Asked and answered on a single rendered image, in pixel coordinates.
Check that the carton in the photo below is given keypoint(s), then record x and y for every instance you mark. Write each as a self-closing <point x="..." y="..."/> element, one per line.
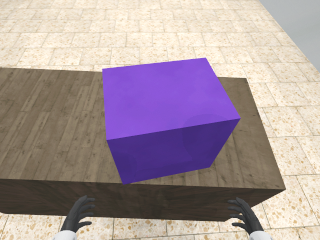
<point x="165" y="118"/>

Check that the robot right hand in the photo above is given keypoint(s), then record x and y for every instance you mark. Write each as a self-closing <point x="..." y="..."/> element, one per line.
<point x="251" y="222"/>

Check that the pedestal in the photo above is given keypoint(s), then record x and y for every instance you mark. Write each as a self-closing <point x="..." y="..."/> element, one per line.
<point x="54" y="150"/>

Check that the robot left hand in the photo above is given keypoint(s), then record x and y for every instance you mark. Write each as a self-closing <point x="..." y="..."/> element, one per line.
<point x="71" y="222"/>

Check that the robot left forearm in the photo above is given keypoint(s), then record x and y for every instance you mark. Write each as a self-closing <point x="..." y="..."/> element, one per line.
<point x="65" y="235"/>

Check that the robot right forearm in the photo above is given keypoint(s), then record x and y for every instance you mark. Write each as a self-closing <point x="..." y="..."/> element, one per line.
<point x="260" y="235"/>

